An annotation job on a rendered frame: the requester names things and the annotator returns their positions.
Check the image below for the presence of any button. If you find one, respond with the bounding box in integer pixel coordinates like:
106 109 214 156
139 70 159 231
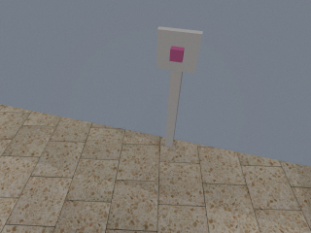
169 46 185 63

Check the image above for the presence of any panel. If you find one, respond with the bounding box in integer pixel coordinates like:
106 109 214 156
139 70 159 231
156 26 203 148

